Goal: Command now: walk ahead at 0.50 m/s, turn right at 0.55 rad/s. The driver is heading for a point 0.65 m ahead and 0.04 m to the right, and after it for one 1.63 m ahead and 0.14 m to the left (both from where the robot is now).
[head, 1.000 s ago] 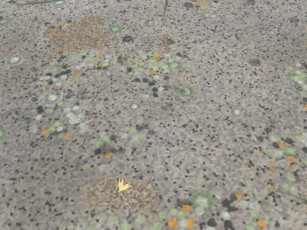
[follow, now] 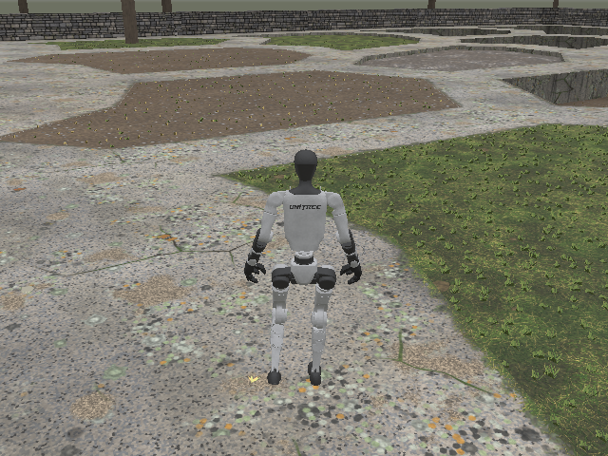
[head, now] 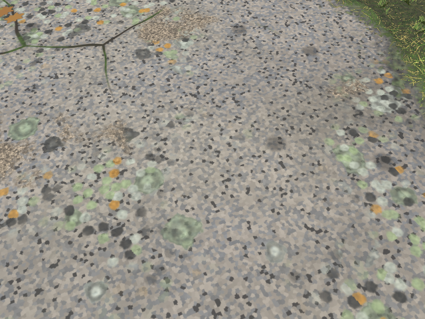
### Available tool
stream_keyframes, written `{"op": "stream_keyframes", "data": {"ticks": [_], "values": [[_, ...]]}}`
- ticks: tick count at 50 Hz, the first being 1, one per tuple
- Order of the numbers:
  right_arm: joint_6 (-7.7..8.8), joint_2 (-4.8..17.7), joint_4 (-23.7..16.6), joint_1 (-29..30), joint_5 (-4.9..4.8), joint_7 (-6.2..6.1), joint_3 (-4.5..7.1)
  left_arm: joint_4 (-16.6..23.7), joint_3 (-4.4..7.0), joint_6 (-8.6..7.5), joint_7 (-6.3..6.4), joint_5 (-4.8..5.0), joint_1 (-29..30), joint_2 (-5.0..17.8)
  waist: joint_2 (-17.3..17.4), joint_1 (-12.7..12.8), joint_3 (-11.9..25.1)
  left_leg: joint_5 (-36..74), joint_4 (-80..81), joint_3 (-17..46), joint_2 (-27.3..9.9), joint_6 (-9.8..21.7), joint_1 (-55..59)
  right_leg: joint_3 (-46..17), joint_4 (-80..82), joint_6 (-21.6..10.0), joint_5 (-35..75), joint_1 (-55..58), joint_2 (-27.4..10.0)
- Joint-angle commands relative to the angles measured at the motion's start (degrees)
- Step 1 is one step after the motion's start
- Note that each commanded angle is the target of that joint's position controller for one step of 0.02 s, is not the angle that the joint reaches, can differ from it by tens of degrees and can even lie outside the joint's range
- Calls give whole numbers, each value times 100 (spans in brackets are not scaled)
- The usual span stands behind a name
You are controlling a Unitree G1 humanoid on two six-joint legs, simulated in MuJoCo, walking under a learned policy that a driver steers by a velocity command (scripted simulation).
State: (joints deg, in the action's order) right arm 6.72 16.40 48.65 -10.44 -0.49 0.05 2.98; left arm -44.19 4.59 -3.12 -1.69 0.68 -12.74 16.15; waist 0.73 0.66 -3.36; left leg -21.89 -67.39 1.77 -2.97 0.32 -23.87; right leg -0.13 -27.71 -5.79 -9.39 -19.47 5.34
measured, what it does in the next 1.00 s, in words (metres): walks ahead: left foot, then right foot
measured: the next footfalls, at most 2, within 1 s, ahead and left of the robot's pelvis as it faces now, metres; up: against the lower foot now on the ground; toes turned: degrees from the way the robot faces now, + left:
left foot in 0.34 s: +0.39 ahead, +0.13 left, +0.00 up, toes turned -14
right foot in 0.82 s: +0.60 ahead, -0.19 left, +0.00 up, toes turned -14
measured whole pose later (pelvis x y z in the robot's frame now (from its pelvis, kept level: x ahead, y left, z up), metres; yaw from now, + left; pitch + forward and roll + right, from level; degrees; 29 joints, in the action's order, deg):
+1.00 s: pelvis +0.51 -0.07 +0.00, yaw -9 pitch +2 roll +0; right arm 0.3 17.9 49.4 -15.7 -1.2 -1.3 3.6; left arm -41.5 2.5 -3.5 -0.8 -1.4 -6.4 14.2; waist 2.1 -1.5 -2.9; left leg -26.9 -63.9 2.1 -2.5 -3.5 -28.4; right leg 5.1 -25.3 -2.5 -7.8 -19.3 -0.9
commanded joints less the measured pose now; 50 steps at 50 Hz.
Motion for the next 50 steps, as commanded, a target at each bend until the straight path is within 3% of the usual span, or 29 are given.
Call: {"op": "stream_keyframes", "data": {"ticks": [1, 4, 7, 11, 14, 16, 17, 18, 19, 20, 21, 22, 23, 24, 26, 28, 31, 35, 38, 39, 40, 41, 42, 43, 44, 45, 46, 47, 50], "values": [[29, 671, -444, 0, 99, -15, 199, 454, 151, -103, 78, -26, -8, 685, -207, -145, 647, 366, 575, 287, -353, -118, -1094, -2118, 1456, -1191, 1342, 1258, -1555], [-78, 468, -617, 436, 145, -43, 140, 421, 218, -99, 199, 14, -222, 933, -246, -68, 392, 1151, 1663, 122, -226, -384, -1094, -1649, 1584, -1091, 1533, 730, -1325], [-56, 315, -798, 1054, 114, 1, 71, 376, 232, -40, 262, 40, -424, 957, -440, 184, 282, 2380, 3024, 70, 52, -432, -668, -1357, 1516, -771, 953, 411, -985], [3, 457, -1020, 1505, 6, 72, 94, 233, 231, 12, 269, 84, -772, 914, -556, 360, 258, 2710, 3777, 211, 239, -353, -373, -1790, 1211, -607, 397, 692, -1140], [92, 659, -986, 1296, 8, 138, 154, 191, 217, 54, 312, 42, -817, 844, -723, 232, 320, 2202, 3993, 267, 198, -143, -248, -2172, 691, -524, 529, 1298, -1409], [155, 794, -771, 560, 72, 124, 245, 190, 156, 76, 303, 7, -783, 680, -780, -136, 617, 2033, 4282, 47, 267, 147, 745, -2071, 2, -352, 1364, 1368, -1190], [181, 1010, -669, -178, 164, 98, 316, 259, 51, 61, 273, -45, -761, 440, -526, -481, 1274, 1956, 4088, 555, -313, 486, 1998, -1758, -1196, -169, 1234, 946, -900], [131, 1524, -501, -974, 237, 84, 463, 318, -41, 5, 270, 55, -1464, 153, 847, -409, 2130, 1072, 4271, 2736, -1486, 1383, 4061, -1029, -3165, 304, -203, -849, -113], [76, 1304, -310, -1226, 56, 156, 439, 277, -59, -46, 272, 123, -1667, 336, 1681, -427, 2139, -285, 5006, 4421, -1996, 1710, 4402, -999, -4200, 419, -2403, -2004, -41], [55, 868, -393, -933, -44, 158, 313, 297, 44, -59, 260, 158, -1146, 789, 953, -530, 1295, -946, 5135, 3936, -1822, 1471, 3803, -1176, -4622, 400, -2067, -2484, -338], [4, 700, -474, -593, 5, 144, 251, 401, 50, -60, 262, 113, -618, 837, 483, -507, 789, -609, 5180, 3131, -1585, 1269, 3102, -942, -4598, 386, -1634, -2480, -566], [-32, 596, -476, -349, 60, 141, 203, 503, 47, -84, 253, 30, -287, 778, 295, -406, 394, 20, 5328, 2574, -1361, 1226, 2427, -793, -4270, 380, -1316, -2399, -738], [-32, 468, -476, -221, 107, 131, 147, 521, 63, -89, 235, -18, -215, 714, 336, -261, 278, 567, 5450, 2166, -1168, 1161, 2028, -737, -3916, 366, -1065, -2162, -944], [-28, 435, -454, -186, 127, 128, 124, 510, 48, -85, 213, -7, -291, 605, 469, -162, 285, 939, 5560, 1904, -1037, 1140, 1781, -655, -3684, 377, -942, -1903, -1035], [-5, 514, -367, -283, 63, 119, 138, 517, -8, -70, 191, -12, -298, 395, 535, -122, 323, 1519, 5744, 1508, -964, 1239, 1628, -475, -3239, 447, -805, -1794, -1115], [-8, 730, -288, -392, 20, 86, 193, 653, -71, -83, 187, -50, 51, 282, 421, -185, 267, 1968, 5901, 1208, -981, 1311, 1614, -360, -2552, 537, -386, -1887, -1176], [-68, 865, -192, -556, -30, 50, 218, 768, -144, -129, 138, -41, 586, 166, 359, -347, 225, 2288, 5964, 657, -794, 1168, 1580, -195, -1402, 591, 591, -1603, -1095], [-153, 932, 28, -1025, -91, 42, 211, 937, -158, -163, 52, 32, 1229, 204, 361, -573, 102, 2315, 5851, 467, -866, 1056, 1798, -53, -577, 590, 1159, -1264, -890], [-260, 969, 157, -1161, -104, 19, 215, 1067, -120, -202, -13, 21, 1450, 331, 406, -496, -5, 2861, 5469, 589, -1062, 908, 2232, -93, -164, 407, 759, -1134, -787], [-311, 1001, 180, -1139, -93, -1, 220, 1029, -71, -230, -18, -17, 1246, 429, 436, -326, 121, 3534, 5098, 584, -1012, 799, 2333, -61, 18, 332, 691, -768, -677], [-347, 1017, 160, -1040, -101, -23, 213, 868, 15, -260, -1, -81, 687, 578, 423, 13, 461, 4406, 4444, 457, -804, 637, 2265, 54, 296, 202, 986, 86, -523], [-335, 902, 90, -1017, -61, -32, 162, 686, 124, -286, 36, -177, 5, 862, 319, 322, 1011, 4308, 3523, 293, -465, 399, 1801, -81, 292, 24, 1939, 1335, -768], [-276, 493, -143, -1062, 151, -27, 8, 595, 226, -258, 110, -324, -845, 1363, -614, 531, 1986, 2018, 1692, 62, 38, 66, 353, -1309, -301, -431, 4026, 3303, -2135], [-228, 87, 34, -2059, 45, -8, -129, 557, 214, -141, 89, -260, -892, 1407, -1833, 260, 2959, -1818, 128, 227, 578, -185, -958, -2888, -165, -1316, 4448, 4425, -3364], [-256, 813, 114, -1690, -105, -30, 75, 616, 130, -55, 94, -191, -811, 979, -1001, 475, 2675, -1668, -356, 638, 329, -222, -1119, -2619, 79, -1114, 3877, 3760, -3002], [-301, 898, -83, -1150, -182, -54, 135, 626, 52, -44, 117, -132, -390, 787, -896, 359, 1822, -1382, -401, 439, 147, -233, -1497, -1857, 207, -908, 3775, 3106, -2741], [-386, 778, -76, -1008, -134, -102, 135, 597, -4, -50, 120, -117, -25, 631, -616, 172, 1406, -1023, -189, 320, -57, -298, -1396, -1398, 421, -769, 3629, 2383, -2483], [-507, 713, -61, -1007, -73, -141, 167, 588, -31, -56, 109, -121, 296, 504, -626, -18, 1085, -741, 43, 274, -188, -351, -1112, -1022, 680, -698, 3325, 1683, -2318], [-807, 444, -163, -1194, -55, -210, 195, 516, 6, -125, 125, -259, 832, 544, -835, -381, 802, -112, 214, 69, -174, -490, -379, -307, 1269, -802, 2913, 480, -2197]]}}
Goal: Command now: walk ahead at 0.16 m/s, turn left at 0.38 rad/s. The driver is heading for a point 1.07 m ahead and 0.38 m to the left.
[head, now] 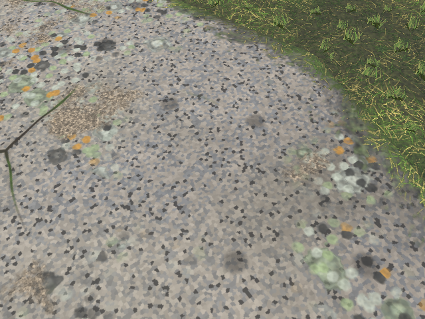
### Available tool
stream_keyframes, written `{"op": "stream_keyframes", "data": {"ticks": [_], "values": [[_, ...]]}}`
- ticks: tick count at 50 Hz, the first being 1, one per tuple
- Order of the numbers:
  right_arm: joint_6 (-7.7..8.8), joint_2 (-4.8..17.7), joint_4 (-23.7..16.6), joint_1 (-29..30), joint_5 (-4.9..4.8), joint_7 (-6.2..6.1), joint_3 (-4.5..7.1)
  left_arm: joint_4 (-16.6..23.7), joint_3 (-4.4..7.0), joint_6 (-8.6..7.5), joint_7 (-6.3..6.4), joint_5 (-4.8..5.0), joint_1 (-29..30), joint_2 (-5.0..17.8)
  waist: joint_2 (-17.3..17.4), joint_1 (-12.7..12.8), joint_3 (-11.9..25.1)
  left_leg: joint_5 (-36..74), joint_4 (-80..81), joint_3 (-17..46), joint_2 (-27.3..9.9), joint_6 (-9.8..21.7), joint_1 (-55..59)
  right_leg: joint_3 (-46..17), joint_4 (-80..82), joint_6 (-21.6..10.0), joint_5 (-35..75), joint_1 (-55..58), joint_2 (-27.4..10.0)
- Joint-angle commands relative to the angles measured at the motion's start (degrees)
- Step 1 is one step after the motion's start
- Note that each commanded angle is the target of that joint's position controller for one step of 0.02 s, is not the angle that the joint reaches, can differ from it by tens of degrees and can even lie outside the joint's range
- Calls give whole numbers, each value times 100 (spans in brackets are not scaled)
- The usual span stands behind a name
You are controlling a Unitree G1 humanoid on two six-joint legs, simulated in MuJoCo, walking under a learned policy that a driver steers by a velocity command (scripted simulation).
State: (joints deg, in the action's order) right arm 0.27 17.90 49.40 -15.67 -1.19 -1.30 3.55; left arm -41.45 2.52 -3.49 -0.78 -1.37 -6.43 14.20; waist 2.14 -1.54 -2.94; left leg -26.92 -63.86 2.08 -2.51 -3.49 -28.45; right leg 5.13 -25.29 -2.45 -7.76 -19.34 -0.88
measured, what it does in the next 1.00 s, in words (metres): steps on the spot, turning left: left foot, then right foot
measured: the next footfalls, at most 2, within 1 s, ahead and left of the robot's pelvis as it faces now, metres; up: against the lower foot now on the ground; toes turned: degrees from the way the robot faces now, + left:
left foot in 0.30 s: +0.12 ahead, +0.15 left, +0.00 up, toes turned +14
right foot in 0.76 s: +0.19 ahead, -0.07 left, +0.00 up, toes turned +30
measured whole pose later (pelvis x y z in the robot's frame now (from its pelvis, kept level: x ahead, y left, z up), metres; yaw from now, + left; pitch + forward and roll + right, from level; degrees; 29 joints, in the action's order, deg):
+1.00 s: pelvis +0.09 +0.01 +0.00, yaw +29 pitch +0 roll +1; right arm -2.9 18.2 39.9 -10.2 -0.4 -1.7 4.4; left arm -47.7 2.7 0.2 1.1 -0.3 -8.9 14.7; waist 1.9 1.3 -2.8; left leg -25.0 -46.2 5.4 1.2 -4.9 -20.3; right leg -1.3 -25.9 -0.5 -13.2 -13.1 -0.5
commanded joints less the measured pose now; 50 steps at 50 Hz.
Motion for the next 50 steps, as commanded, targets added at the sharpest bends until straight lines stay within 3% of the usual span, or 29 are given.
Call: {"op": "stream_keyframes", "data": {"ticks": [1, 6, 10, 12, 14, 15, 16, 17, 18, 19, 20, 21, 23, 27, 33, 36, 37, 38, 39, 40, 41, 43, 46, 48, 50], "values": [[-202, 277, -334, -567, 34, -83, 153, 204, 233, -93, 67, -52, 260, 786, -972, -176, 695, 590, 55, 38, -255, -118, 18, -694, 1130, -1159, 2568, 401, -1610], [-236, 227, -744, 121, 70, 58, 148, -2, 298, 40, 247, 20, 256, 966, -794, 17, 679, 1553, 1372, -108, -361, 16, 205, -142, 1279, -1089, 1625, 625, -1630], [-307, 367, -1063, 535, 66, 195, 206, -157, 377, 200, 231, 142, 102, 1187, -746, 162, 585, 1178, 2033, -321, -269, 181, 249, -107, 981, -998, 1388, 1104, -1859], [-350, 402, -1184, 592, 59, 250, 240, -206, 418, 262, 217, 232, 93, 1277, -785, 136, 560, 1015, 2488, -439, -188, 321, 380, -110, 661, -849, 1411, 1327, -1940], [-348, 463, -1181, 400, 77, 254, 296, -303, 420, 308, 216, 320, 13, 1213, -653, -5, 608, 1755, 3470, -593, 43, 559, 1050, 137, -16, -451, 1233, 1251, -1712], [-329, 817, -1148, 147, 91, 176, 423, -440, 389, 313, 191, 241, -368, 1039, -72, -8, 770, 3225, 3963, -161, -69, 798, 1766, 457, -852, -38, 732, 928, -1306], [-315, 1581, -1222, -81, 122, 43, 602, -229, 299, 275, 151, -35, -329, 757, 1532, 132, 951, 5710, 3899, 1661, -1369, 1529, 2939, 901, -2621, 534, -1481, -690, -485], [-218, 1472, -1319, -138, 264, 82, 523, -36, 264, 271, 169, -42, 131, 731, 1513, -173, 1296, 5791, 4125, 2781, -2050, 2565, 3092, -46, -3936, 735, -3338, -1684, 131], [-98, 1255, -1316, -126, 247, 144, 461, -30, 325, 290, 167, 82, 377, 942, 749, -276, 1347, 5553, 4201, 2360, -1805, 2498, 3037, -633, -4466, 651, -3145, -1841, 24], [-15, 1151, -1315, 121, 178, 123, 439, -40, 325, 305, 193, 179, 377, 888, 522, -110, 1173, 5083, 4170, 1915, -1501, 2172, 2896, -770, -4431, 556, -2655, -1959, -78], [1, 996, -1353, 387, 81, 93, 403, -123, 341, 321, 249, 152, 305, 901, 270, 10, 1045, 4643, 4190, 1693, -1287, 1899, 2728, -838, -4168, 533, -2262, -1994, -159], [-27, 881, -1407, 616, 25, 43, 356, -131, 382, 339, 294, 107, 297, 1009, 310, 118, 981, 4405, 4256, 1589, -1186, 1773, 2501, -882, -3956, 541, -1962, -1843, -189], [-74, 888, -1481, 702, 91, -13, 340, -159, 375, 343, 292, 116, 176, 929, 435, 229, 1061, 4421, 4314, 1510, -1024, 1757, 2242, -847, -3719, 596, -1610, -1465, -32], [-120, 1010, -1513, 647, 64, -80, 392, -150, 305, 340, 280, 144, 263, 753, 459, 142, 1078, 3819, 4304, 1616, -887, 1718, 2150, -921, -2539, 718, -1315, -1096, 111], [-211, 1022, -1576, 787, 70, -38, 395, -122, 319, 284, 171, 186, 273, 858, 737, 57, 880, 2760, 4294, 2256, -729, 1627, 1714, -985, -1410, 653, -1268, -377, 290], [-266, 913, -1626, 975, 23, -55, 335, -240, 339, 193, 83, 182, -161, 869, 757, 285, 955, 2847, 3923, 2336, -546, 1373, 1693, -838, -135, 471, -571, 338, 269], [-281, 798, -1604, 870, 16, -75, 292, -287, 364, 180, 69, 139, -298, 951, 608, 312, 965, 2453, 3713, 2197, -345, 1132, 1463, -918, 391, 337, 33, 818, 45], [-275, 524, -1592, 626, 90, -76, 206, -239, 427, 193, 93, 25, -363, 1310, -283, 163, 1026, 1281, 2835, 1656, 141, 795, 880, -1878, 690, -26, 459, 1350, -982], [-221, 486, -1738, 506, 65, -69, 206, -252, 487, 243, 115, -88, -206, 1687, -1720, -93, 696, -633, 1966, 704, 1069, 471, -159, -3145, 874, -997, 1402, 1320, -1917], [-160, 935, -1652, 553, 151, -79, 325, -112, 411, 209, 128, -133, -65, 1376, -1496, 109, 695, -1016, 651, 839, 783, 237, -191, -3508, 949, -1542, 1302, 970, -2284], [-163, 1144, -1523, 506, 82, -67, 426, -47, 347, 194, 153, -73, 160, 1174, -1101, 40, 584, -672, 80, 910, 731, 182, -180, -3005, 889, -1389, 1125, 856, -1960], [-251, 880, -1339, 388, 108, -101, 390, -49, 268, 193, 180, 124, 395, 951, -960, -18, 411, -119, -165, 902, 695, -8, -292, -2266, 743, -965, 906, 957, -1401], [-255, 420, -1355, 536, 71, -72, 219, -200, 189, 249, 211, 120, 179, 822, -1056, 92, 454, 184, 721, 561, 571, -164, 56, -1690, 650, -913, 1286, 1157, -1066], [-227, 211, -1398, 736, 95, -43, 98, -261, 193, 297, 215, 106, 123, 897, -1241, 232, 571, 150, 1846, 199, 325, -194, 626, -1503, 546, -879, 1446, 1231, -989], [-211, 286, -1373, 798, 50, -29, 96, -351, 236, 351, 197, 121, -104, 1100, -1358, 375, 610, 293, 2706, -52, 325, -180, 1071, -1616, 449, -935, 1667, 1267, -1079]]}}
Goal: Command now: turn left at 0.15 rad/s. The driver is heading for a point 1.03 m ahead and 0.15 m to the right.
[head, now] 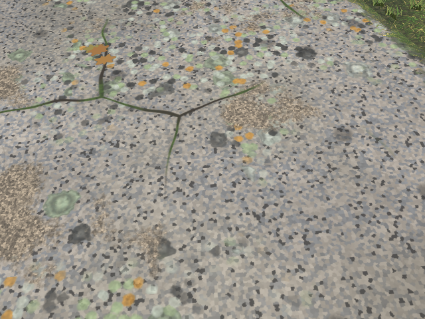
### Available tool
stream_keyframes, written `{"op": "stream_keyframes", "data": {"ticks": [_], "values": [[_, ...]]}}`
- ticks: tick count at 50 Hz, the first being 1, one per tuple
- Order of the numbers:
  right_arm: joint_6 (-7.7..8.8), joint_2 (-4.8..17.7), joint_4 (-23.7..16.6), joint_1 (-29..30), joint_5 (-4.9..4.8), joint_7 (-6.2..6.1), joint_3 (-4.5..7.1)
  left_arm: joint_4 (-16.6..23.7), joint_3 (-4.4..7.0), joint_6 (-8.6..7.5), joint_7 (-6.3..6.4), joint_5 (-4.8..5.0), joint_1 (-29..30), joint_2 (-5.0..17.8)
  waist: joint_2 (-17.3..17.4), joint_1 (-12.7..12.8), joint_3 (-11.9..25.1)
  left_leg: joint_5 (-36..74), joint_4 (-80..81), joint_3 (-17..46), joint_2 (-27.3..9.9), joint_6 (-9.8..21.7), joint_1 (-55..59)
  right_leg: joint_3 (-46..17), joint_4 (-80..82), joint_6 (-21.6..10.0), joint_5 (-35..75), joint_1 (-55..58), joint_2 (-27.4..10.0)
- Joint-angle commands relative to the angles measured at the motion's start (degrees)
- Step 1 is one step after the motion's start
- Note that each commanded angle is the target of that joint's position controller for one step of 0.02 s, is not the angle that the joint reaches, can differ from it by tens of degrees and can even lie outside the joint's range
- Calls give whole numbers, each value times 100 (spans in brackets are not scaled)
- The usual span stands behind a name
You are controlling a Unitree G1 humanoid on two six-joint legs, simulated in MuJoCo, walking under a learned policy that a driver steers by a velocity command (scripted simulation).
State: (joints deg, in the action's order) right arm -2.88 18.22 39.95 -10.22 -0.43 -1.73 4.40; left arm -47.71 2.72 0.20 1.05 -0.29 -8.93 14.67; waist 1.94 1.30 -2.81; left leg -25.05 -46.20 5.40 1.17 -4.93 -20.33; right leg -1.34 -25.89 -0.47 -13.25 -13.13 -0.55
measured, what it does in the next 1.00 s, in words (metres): steps on the spot: left foot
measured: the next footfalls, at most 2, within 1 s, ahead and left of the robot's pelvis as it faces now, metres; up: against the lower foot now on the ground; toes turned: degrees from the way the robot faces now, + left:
left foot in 0.08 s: +0.02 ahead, +0.14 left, +0.00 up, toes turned -3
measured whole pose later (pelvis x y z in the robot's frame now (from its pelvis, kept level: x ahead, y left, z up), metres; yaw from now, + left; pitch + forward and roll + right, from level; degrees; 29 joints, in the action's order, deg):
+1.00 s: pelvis +0.02 +0.02 -0.01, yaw +0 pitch -1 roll +0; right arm 1.0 14.5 56.1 -17.1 -1.1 -1.6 1.9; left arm -62.3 1.8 -2.0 1.2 1.1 -13.9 14.4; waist 0.4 0.3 0.3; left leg -20.4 -30.1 2.7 0.7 1.3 -9.3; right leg 0.9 -38.5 -1.7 -24.6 -15.1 -0.7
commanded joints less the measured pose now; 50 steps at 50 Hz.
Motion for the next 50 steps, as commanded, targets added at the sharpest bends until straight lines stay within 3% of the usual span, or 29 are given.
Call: {"op": "stream_keyframes", "data": {"ticks": [1, 3, 4, 5, 6, 7, 10, 14, 23, 41, 43, 44, 46, 47, 48, 49, 50], "values": [[106, 305, -335, 103, -40, 15, 33, 249, 209, -4, 3, 51, 149, 1080, -1279, 14, 596, 568, 1565, -462, -18, 20, 553, -975, 413, -1096, 2251, 612, -1099], [106, 426, -178, -124, 17, 11, 53, 130, 147, -50, -28, 120, -47, 958, -1030, -99, 540, 1875, 2877, -339, -84, 281, 1415, -924, 329, -749, 2006, 269, -976], [97, 701, -219, -164, 64, -34, 86, 122, 88, -134, -70, 15, -149, 836, -547, -8, 738, 3001, 2674, 212, -593, 472, 2022, -746, 147, -392, 1538, -103, -811], [69, 1007, -196, -54, 107, -51, 141, 117, 43, -230, -132, -88, -341, 662, 394, 292, 835, 3465, 2234, 510, -949, 844, 1963, -238, 83, -57, 627, -241, -322], [97, 570, -190, 73, 138, 29, 45, 67, 16, -241, -126, -108, -87, 648, 445, 116, 868, 2586, 2292, 494, -907, 1023, 1407, -81, 158, 184, 249, 223, -239], [139, 365, -173, 112, 171, 85, -9, 49, 41, -222, -119, -90, 170, 769, 270, -1, 657, 2022, 2373, 407, -714, 933, 1226, -39, 102, 284, 351, 262, -189], [268, 396, -24, 45, 161, 105, -31, -65, 47, -102, -36, -39, 171, 762, 343, -5, 303, 1864, 2438, 317, -565, 733, 866, -54, 51, 238, 584, 272, -208], [323, 324, 121, -37, 139, 78, -79, -292, 48, -66, 9, -31, 91, 724, 200, -4, 189, 1756, 2446, 289, -511, 702, 761, -54, 91, 250, 601, 324, -214], [365, 290, 479, -87, 113, 64, -122, -760, 65, -53, 69, -6, 21, 761, -86, -14, 211, 1865, 2434, 186, -404, 710, 829, -62, 169, 308, 722, 414, -234], [354, 231, 1258, -317, 72, 18, -209, -1309, 20, -16, 151, 17, -234, 671, -142, -31, 136, 1907, 2406, -78, -217, 640, 831, -1, 198, 260, 748, 365, -183], [319, 299, 1367, -428, 34, -14, -184, -1384, 4, -1, 161, 55, -344, 577, -11, -63, 166, 195, 2549, -53, -151, 750, 795, 276, -45, 207, -518, 227, 67], [302, 431, 1371, -454, 1, -26, -141, -1349, 5, -10, 162, 81, -296, 558, 154, -111, -15, -948, 2704, 169, -257, 905, 635, 417, -328, 153, -1254, -75, 203], [349, 664, 1402, -700, -42, -20, -66, -1168, -22, -130, 124, 87, -57, 447, 670, -261, -416, -2328, 3318, 1209, -961, 1343, 529, 527, -1105, 61, -1540, -851, 263], [403, 793, 1444, -819, -69, -14, -15, -1095, -50, -225, 76, 111, -8, 339, 939, -293, -536, -2522, 3585, 1866, -1403, 1615, 436, 416, -1558, -18, -1322, -980, 149], [460, 778, 1432, -770, -84, -12, -6, -1074, -50, -318, 22, 147, -49, 332, 961, -233, -655, -2377, 3691, 2190, -1648, 1777, 334, 246, -1764, -142, -1253, -1071, -20], [505, 690, 1376, -600, -90, -4, -20, -1092, -43, -402, -36, 181, -164, 339, 918, -115, -694, -2064, 3634, 2159, -1692, 1783, 344, 183, -1685, -269, -1349, -1054, -112], [510, 590, 1280, -281, -102, 3, -50, -1152, -54, -461, -71, 189, -353, 290, 776, 77, -713, -1364, 3371, 1765, -1509, 1621, 238, 213, -1026, -381, -1271, -692, -115]]}}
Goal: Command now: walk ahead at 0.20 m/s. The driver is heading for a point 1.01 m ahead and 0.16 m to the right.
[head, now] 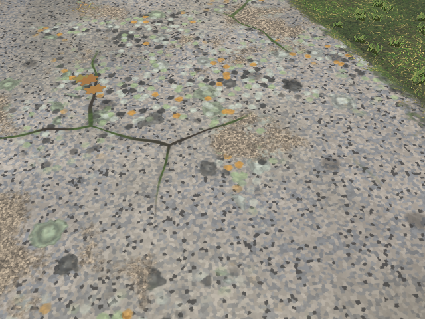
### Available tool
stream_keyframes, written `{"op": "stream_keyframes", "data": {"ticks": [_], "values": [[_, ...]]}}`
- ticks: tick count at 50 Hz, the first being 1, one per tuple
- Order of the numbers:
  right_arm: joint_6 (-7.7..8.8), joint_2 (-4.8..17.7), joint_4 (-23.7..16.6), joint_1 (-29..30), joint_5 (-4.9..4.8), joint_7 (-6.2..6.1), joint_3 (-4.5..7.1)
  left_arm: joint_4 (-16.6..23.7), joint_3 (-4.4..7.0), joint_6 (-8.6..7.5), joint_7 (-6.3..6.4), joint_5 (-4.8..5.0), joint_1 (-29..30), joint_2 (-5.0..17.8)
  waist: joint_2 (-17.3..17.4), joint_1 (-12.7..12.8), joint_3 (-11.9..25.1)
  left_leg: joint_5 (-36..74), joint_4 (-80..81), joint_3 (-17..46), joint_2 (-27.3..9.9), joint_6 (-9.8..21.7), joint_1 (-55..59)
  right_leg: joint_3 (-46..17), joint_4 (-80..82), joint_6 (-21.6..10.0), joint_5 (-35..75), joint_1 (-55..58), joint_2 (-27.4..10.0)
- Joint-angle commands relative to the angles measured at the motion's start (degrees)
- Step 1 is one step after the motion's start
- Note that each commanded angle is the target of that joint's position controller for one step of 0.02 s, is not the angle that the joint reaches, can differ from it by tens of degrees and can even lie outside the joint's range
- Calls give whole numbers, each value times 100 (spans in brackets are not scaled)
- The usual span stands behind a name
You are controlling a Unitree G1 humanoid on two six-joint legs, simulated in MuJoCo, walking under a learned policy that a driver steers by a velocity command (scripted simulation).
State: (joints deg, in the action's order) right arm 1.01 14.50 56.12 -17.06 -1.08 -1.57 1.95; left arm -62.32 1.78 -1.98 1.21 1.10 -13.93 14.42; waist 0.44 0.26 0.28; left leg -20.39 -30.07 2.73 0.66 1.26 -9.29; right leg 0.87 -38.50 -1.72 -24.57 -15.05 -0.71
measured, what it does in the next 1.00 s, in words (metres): steps on the spot: left foot, then right foot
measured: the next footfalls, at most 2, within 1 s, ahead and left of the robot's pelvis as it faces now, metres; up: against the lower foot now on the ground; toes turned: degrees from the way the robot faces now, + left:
left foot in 0.34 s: +0.13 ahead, +0.11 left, +0.00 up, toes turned +0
right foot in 0.70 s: +0.02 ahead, -0.15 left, +0.00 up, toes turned +0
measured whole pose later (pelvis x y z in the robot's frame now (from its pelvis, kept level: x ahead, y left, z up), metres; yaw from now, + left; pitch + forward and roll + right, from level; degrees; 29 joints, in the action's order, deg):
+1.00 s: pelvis -0.02 -0.08 +0.01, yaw +0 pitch -1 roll +0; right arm -1.1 16.3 60.9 -9.7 -1.0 -2.8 4.3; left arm -56.2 0.5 -0.8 2.0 -0.1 -10.5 11.3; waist 2.4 -0.4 -2.0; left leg -20.1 -33.8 3.7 -1.7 -4.1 -11.0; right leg 1.1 -25.8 -3.8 -13.8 -10.9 3.0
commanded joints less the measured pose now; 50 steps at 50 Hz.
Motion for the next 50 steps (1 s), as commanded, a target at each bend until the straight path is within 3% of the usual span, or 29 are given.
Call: {"op": "stream_keyframes", "data": {"ticks": [1, 2, 3, 4, 5, 7, 10, 13, 16, 17, 19, 22, 24, 25, 26, 27, 29, 32, 34, 35, 36, 37, 38, 39, 40, 42, 45, 47, 50], "values": [[97, 872, -435, 735, -48, -8, 164, 133, 57, -272, -97, 21, -251, 299, 698, 430, -904, -895, 1321, 1410, -1067, 722, -1113, 79, 1195, -288, 449, 319, 12], [103, 682, -493, 815, -7, -13, 116, -34, 126, -257, -92, -77, -584, 510, 255, 469, -645, 317, 437, 757, -597, 404, -1270, -276, 1516, -201, 1189, 986, -104], [122, 373, -571, 720, 114, -58, 33, -92, 247, -226, -80, -102, -967, 1039, -1012, 394, -219, 78, -974, -212, 137, -77, -1696, -1602, 2011, -436, 1938, 1524, -989], [130, 413, -632, 603, 80, -125, 50, -135, 250, -241, -142, -198, -1243, 1293, -1798, 429, -38, -1410, -1835, -145, 297, -283, -2129, -3029, 2347, -1133, 2951, 1697, -1927], [114, 593, -507, 387, -4, -135, 108, -41, 125, -297, -141, -209, -923, 881, -1126, 214, -192, -1602, -2691, 203, 40, -344, -2246, -2947, 2196, -1339, 3593, 1607, -2036], [93, 533, -291, 215, -14, -94, 127, 151, 90, -311, -117, -136, -457, 766, -679, 12, -167, -1108, -3055, 180, -205, -337, -2289, -1850, 1952, -1091, 4590, 1557, -1639], [60, 285, -270, 541, -4, -46, 98, 206, -77, -174, -26, -176, -195, 330, -733, -63, -106, -225, -1812, -53, -374, -393, -1655, -763, 1783, -674, 5803, 1331, -1030], [-2, 258, -273, 721, -62, -47, 57, 198, -13, -10, 53, -177, -245, 710, -777, 3, 142, 248, -780, -341, -144, -447, -853, -525, 1508, -702, 6927, 1258, -920], [-67, 446, -281, 736, -17, -76, 92, 258, 77, 94, 96, 21, -74, 918, -649, -95, 97, 1705, 372, -404, -99, -272, -401, -615, 1339, -647, 6793, 1149, -969], [-85, 634, -324, 787, 38, -90, 139, 237, 123, 106, 98, 37, -208, 976, -507, -61, 90, 2541, 569, -269, -192, -141, -170, -644, 1337, -515, 6249, 1046, -903], [-160, 1139, -431, 1035, 72, -140, 278, 255, 164, 89, 88, -127, -657, 775, 446, 283, 368, 5418, -76, 158, -734, 388, 458, -300, 1143, -142, 4067, 547, -294], [-296, 992, -429, 754, 127, -205, 312, 455, 166, 175, 147, -63, -116, 585, 477, -183, 732, 6227, 25, 682, -1318, 1089, 899, 24, -79, 156, 2316, -206, 206], [-245, 1027, -432, 730, 186, -262, 265, 633, 155, 356, 179, -94, 158, 395, 1220, -360, 830, 6659, 706, 1514, -2334, 1852, 553, -142, -2357, 357, -1577, -710, 481], [-195, 1079, -468, 1001, 187, -261, 257, 621, 208, 443, 198, -52, 42, 516, 928, -194, 756, 6101, 822, 1311, -2302, 1821, 45, -564, -3145, 381, -1801, -576, 364], [-156, 1087, -568, 1527, 133, -255, 268, 603, 220, 517, 232, 19, -151, 513, 778, 111, 519, 5234, 842, 932, -1985, 1467, -407, -750, -2965, 371, -1584, -433, 210], [-138, 1075, -622, 1888, 76, -219, 270, 552, 211, 559, 259, -6, -305, 500, 690, 252, 310, 4634, 952, 679, -1695, 1191, -638, -575, -2386, 428, -1266, -357, 193], [-179, 1121, -523, 1923, 33, -208, 299, 560, 218, 551, 288, -92, -312, 498, 787, 211, 363, 4490, 960, 699, -1620, 1129, -411, -342, -1614, 603, -849, -325, 151], [-276, 1146, -383, 1715, -18, -278, 319, 571, 214, 463, 134, 3, -379, 510, 903, 132, 681, 3488, 886, 743, -1537, 968, -77, -158, 30, 488, 230, 170, 9], [-344, 1025, -285, 1454, -108, -276, 307, 483, 262, 464, -36, -48, -502, 601, 443, 165, 472, 1707, 484, 334, -1065, 545, -656, 70, 1494, 159, 1128, 815, 258], [-352, 641, -206, 1059, 55, -218, 216, 620, 349, 503, -40, -130, -374, 1051, -898, -38, 307, 69, -489, -328, -427, 71, -1561, -1175, 2019, -243, 1605, 1103, -760], [-341, 698, -506, 1671, 220, -251, 259, 900, 399, 448, -64, -369, -179, 1589, -1720, 245, -27, -1719, -1683, -212, 290, -211, -2079, -2627, 2576, -1317, 1923, -63, -2117], [-330, 954, -563, 2048, 102, -273, 374, 968, 351, 285, -61, -646, -125, 1427, -1164, 398, -155, -1733, -2842, 687, 335, -134, -1766, -2937, 2843, -1650, 1029, -699, -2096], [-317, 1083, -425, 1794, -32, -269, 457, 1038, 305, 152, -26, -562, 409, 1246, -890, 25, -355, -1257, -3378, 991, 428, -14, -1770, -2330, 2813, -1317, 737, -721, -1702], [-311, 1052, -149, 1316, -35, -286, 488, 1117, 254, 58, -7, -380, 863, 1054, -811, -259, -367, -802, -3498, 1059, 429, -6, -1827, -1869, 2694, -951, 629, -468, -1341], [-304, 1012, 68, 998, 5, -319, 500, 1162, 147, -14, 11, -235, 1067, 681, -765, -350, -353, -425, -3426, 1126, 336, -87, -1816, -1591, 2573, -757, 843, -192, -1190], [-221, 808, 236, 838, 63, -275, 470, 1013, 1, -52, 45, -133, 863, 301, -697, -327, -259, -68, -3114, 850, 187, -340, -1529, -1220, 2492, -733, 1203, 148, -1010], [-145, 525, 115, 1221, 31, -170, 342, 832, 1, -25, 122, -120, 443, 505, -758, -26, -219, 4, -1622, 309, -273, -628, -1342, -1226, 2414, -736, 1174, 794, -950], [-125, 460, 44, 1382, 4, -119, 261, 773, 68, 54, 141, -147, 232, 752, -835, 179, -226, -334, -763, 59, -244, -655, -944, -1363, 2292, -763, 1222, 835, -973], [-127, 556, 265, 818, 10, -93, 239, 754, 111, 124, 95, -40, 211, 782, -686, -1, -370, 698, 1003, -140, -206, -456, -294, -1443, 2092, -674, 1582, 672, -896]]}}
